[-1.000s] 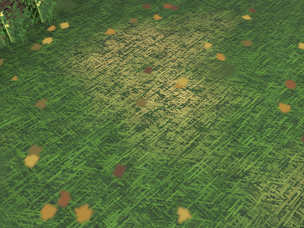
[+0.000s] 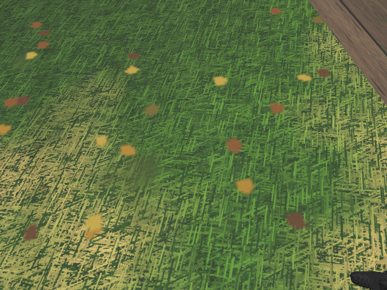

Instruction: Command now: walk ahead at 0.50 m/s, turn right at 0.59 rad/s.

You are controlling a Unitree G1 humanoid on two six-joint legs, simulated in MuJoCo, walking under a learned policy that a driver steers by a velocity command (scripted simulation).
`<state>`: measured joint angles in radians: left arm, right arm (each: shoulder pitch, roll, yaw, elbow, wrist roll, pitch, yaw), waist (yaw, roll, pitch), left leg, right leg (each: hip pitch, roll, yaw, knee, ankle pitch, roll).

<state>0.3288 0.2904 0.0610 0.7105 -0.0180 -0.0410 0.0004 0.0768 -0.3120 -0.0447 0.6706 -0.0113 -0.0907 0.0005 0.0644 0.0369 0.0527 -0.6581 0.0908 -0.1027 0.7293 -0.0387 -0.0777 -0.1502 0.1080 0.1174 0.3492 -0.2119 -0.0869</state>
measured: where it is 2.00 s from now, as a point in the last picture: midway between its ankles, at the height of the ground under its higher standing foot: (192, 280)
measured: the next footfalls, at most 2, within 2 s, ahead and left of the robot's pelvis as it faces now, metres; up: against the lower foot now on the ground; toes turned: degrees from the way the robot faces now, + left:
left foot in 0.16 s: +0.28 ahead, +0.15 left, +0.00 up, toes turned -9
right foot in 0.60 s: +0.44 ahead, -0.11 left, +0.00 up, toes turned -4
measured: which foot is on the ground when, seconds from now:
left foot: up 0.00-0.14, down 0.16-0.62, up 0.64-1.00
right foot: down 0.00-0.18, up 0.20-0.58, down 0.60-1.00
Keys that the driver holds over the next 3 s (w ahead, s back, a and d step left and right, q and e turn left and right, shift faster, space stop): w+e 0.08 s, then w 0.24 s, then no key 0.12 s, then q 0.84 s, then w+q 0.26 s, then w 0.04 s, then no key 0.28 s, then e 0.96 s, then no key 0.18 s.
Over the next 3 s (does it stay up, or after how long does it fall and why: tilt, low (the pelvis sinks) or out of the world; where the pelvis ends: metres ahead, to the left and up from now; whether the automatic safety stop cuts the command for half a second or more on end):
stays up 0.54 0.16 0.00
